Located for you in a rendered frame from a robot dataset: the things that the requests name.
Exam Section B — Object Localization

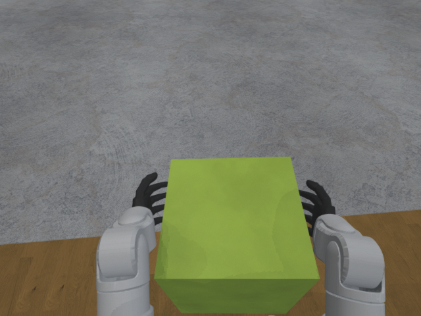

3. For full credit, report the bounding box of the carton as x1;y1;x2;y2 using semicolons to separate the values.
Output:
154;157;320;314

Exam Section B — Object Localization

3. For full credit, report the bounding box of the right robot hand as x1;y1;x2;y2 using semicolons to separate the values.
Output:
299;180;335;237

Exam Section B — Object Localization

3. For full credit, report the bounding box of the left robot hand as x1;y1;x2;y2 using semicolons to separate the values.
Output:
132;172;168;225

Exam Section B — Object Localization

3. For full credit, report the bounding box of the right robot forearm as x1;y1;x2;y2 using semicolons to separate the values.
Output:
312;214;385;316

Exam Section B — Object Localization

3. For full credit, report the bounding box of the left robot forearm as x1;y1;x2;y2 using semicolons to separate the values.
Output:
96;206;157;316

